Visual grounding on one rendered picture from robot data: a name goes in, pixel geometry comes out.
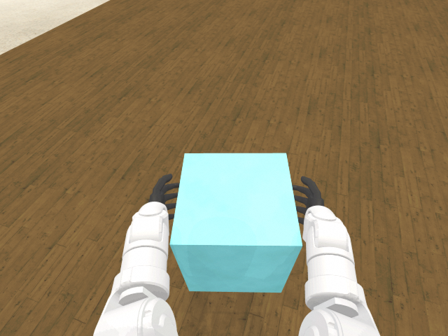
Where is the carton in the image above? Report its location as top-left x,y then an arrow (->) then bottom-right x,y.
170,153 -> 302,293

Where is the right robot upper arm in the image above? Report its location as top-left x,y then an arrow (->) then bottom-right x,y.
298,308 -> 380,336

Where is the left robot upper arm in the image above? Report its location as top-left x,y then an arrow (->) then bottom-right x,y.
94,297 -> 178,336

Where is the right robot forearm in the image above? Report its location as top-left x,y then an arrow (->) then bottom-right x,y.
302,206 -> 379,333

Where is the right robot hand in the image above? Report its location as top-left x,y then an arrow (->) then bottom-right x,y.
292,176 -> 324,225

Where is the left robot hand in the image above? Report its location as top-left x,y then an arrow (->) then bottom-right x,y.
148,174 -> 180,220

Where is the left robot forearm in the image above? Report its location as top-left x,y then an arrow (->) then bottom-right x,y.
93,202 -> 169,336

